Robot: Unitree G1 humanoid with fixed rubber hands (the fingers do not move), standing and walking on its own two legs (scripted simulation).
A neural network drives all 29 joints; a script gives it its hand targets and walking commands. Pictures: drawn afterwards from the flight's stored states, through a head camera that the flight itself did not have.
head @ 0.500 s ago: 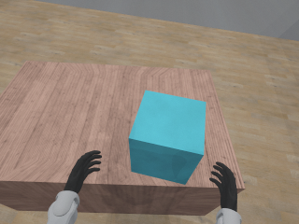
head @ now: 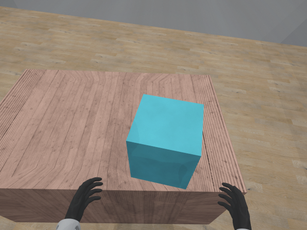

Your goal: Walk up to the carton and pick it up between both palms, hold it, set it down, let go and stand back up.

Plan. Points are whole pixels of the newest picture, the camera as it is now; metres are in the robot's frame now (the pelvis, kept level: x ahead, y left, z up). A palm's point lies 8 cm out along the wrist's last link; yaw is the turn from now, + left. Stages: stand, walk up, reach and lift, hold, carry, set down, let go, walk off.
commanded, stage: set down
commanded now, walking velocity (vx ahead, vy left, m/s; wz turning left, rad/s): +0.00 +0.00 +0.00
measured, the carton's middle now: (165, 143) +0.42 -0.01 -0.09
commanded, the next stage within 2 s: none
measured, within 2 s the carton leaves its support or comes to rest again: neither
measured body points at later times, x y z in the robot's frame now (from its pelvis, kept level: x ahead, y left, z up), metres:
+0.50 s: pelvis +0.02 -0.02 +0.01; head +0.04 +0.00 +0.45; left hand +0.19 +0.22 -0.06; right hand +0.18 -0.20 -0.06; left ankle +0.00 +0.10 -0.73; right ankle +0.00 -0.15 -0.73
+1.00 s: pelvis +0.01 -0.01 +0.01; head +0.01 +0.00 +0.46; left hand +0.18 +0.22 -0.06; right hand +0.17 -0.21 -0.06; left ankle +0.00 +0.10 -0.73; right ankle +0.00 -0.15 -0.73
